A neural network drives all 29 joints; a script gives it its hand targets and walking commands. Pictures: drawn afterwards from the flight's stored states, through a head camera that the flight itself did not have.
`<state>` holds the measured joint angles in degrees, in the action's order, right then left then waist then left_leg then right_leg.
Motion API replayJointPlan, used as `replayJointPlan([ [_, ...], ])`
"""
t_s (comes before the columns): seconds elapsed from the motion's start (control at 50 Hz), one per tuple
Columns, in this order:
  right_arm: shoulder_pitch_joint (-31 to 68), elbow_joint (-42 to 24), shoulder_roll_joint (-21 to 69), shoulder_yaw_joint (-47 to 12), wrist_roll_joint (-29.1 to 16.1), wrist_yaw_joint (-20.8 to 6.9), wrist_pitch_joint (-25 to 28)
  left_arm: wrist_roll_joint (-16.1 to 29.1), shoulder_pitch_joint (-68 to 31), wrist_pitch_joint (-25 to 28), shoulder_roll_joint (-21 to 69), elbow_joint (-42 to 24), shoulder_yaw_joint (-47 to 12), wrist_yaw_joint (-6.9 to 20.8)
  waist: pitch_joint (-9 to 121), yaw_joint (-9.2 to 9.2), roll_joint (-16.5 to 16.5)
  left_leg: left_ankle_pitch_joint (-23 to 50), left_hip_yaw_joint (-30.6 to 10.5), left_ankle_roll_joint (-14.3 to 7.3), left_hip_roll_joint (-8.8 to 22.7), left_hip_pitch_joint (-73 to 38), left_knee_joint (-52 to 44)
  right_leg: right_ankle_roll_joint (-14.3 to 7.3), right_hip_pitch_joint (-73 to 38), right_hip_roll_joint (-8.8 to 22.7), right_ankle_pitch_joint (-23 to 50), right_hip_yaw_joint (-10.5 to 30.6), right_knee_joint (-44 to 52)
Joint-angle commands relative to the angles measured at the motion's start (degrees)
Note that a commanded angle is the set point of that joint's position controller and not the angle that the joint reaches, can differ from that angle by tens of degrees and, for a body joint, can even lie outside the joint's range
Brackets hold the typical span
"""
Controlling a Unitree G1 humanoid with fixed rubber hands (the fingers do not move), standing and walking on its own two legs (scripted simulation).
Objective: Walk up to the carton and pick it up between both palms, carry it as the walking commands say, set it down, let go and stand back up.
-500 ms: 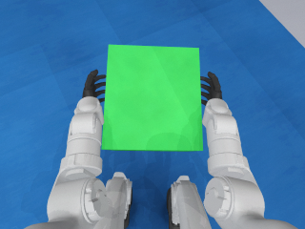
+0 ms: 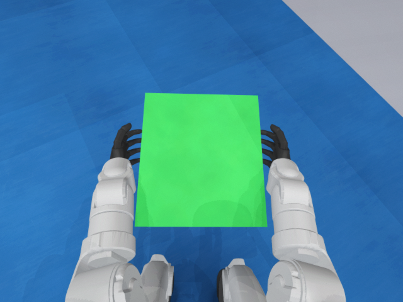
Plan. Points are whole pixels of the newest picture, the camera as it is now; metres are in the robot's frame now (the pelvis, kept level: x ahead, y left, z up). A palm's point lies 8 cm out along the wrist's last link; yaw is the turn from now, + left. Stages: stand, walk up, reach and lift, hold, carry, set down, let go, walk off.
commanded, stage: reach and lift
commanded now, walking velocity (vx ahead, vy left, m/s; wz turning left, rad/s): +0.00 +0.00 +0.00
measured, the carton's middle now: (200, 166) +0.42 +0.01 -0.11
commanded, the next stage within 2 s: none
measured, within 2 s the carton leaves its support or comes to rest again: neither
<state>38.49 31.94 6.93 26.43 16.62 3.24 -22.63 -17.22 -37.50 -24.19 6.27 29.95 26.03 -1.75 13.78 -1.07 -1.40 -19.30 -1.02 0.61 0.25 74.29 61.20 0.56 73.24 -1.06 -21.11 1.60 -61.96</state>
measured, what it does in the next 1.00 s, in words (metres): rises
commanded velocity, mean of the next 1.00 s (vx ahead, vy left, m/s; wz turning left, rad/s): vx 0.00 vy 0.00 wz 0.00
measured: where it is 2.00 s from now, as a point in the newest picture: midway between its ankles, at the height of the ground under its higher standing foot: outside the picture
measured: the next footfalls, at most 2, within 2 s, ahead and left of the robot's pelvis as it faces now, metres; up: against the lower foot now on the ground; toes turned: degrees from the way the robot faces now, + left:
none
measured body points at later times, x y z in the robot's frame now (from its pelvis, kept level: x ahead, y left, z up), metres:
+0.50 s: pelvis +0.02 +0.00 +0.06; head +0.14 +0.01 +0.50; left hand +0.39 +0.18 +0.03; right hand +0.40 -0.15 +0.04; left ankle +0.07 +0.13 -0.64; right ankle +0.06 -0.12 -0.64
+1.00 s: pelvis +0.04 +0.00 +0.10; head +0.07 +0.00 +0.55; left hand +0.36 +0.17 +0.10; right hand +0.38 -0.16 +0.11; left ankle +0.07 +0.13 -0.64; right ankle +0.06 -0.12 -0.64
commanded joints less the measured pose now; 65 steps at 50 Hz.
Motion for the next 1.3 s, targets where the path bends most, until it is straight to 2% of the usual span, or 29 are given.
replayJointPlan([
  [0.0,32.5,3.2,55.4,-32.2,-10.1,-22.9,0.9,10.8,-32.6,1.2,55.0,2.4,-32.6,21.4,40.1,-0.65,1.0,13.3,1.4,-0.3,-7.4,-31.0,-7.4,-0.8,-21.8,-6.9,11.3,-1.3,9.6],
  [0.44,20.5,-1.9,55.2,-35.0,-8.8,-23.3,-0.8,10.3,-21.8,-0.2,53.6,-3.6,-35.4,22.3,28.2,-0.22,1.7,19.3,-0.1,-0.2,-6.1,-47.6,-22.7,-1.0,-41.0,-5.5,17.9,0.4,24.5],
  [0.68,13.6,-5.3,54.6,-38.0,-9.3,-22.4,-2.1,10.7,-15.3,-1.2,53.4,-6.3,-38.2,21.5,23.0,-0.3,1.3,23.5,-1.1,0.0,-5.7,-56.8,-29.7,-0.7,-51.1,-5.3,22.8,1.4,31.5],
  [1.0,9.0,-8.1,53.0,-38.8,-10.9,-21.3,-6.7,11.7,-11.2,-5.4,52.5,-9.2,-39.3,19.9,11.0,-0.04,1.4,20.7,-1.8,0.0,-5.5,-68.4,-39.0,-1.0,-62.7,-4.3,20.6,2.4,41.3],
  [1.12,8.1,-10.4,52.9,-39.6,-12.0,-21.1,-9.7,13.0,-10.8,-8.2,52.7,-12.0,-40.7,19.4,6.7,0.33,1.3,19.9,-2.0,-0.1,-5.4,-72.3,-41.1,-1.2,-65.4,-4.2,19.7,2.2,43.3],
  [1.28,7.7,-14.9,52.1,-41.5,-13.9,-21.2,-13.8,14.5,-9.4,-12.6,52.4,-15.7,-42.0,18.7,1.3,-0.12,1.7,19.2,-2.2,-0.1,-5.1,-76.2,-43.5,-1.2,-68.2,-4.0,18.4,2.1,45.4],
])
